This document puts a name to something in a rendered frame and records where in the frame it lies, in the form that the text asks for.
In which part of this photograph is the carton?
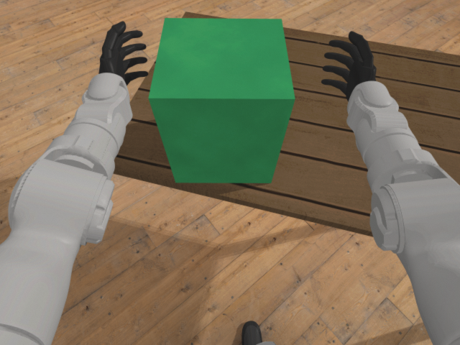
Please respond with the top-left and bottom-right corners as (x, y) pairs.
(148, 18), (295, 183)

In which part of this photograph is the right robot hand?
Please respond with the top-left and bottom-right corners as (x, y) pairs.
(321, 31), (377, 101)

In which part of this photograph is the table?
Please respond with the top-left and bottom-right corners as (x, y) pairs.
(113, 12), (460, 237)

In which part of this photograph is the robot right foot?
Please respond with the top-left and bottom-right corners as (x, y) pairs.
(241, 321), (262, 345)

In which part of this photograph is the robot right upper arm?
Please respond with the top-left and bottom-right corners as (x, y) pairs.
(369, 178), (460, 345)

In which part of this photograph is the right robot forearm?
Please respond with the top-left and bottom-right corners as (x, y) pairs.
(346, 81), (460, 193)

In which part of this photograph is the left robot forearm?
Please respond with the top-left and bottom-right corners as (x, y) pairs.
(8, 73), (132, 228)

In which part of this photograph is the robot left upper arm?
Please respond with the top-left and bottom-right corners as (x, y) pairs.
(0, 159), (115, 345)

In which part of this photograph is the left robot hand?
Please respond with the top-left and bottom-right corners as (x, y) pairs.
(99, 21), (148, 85)

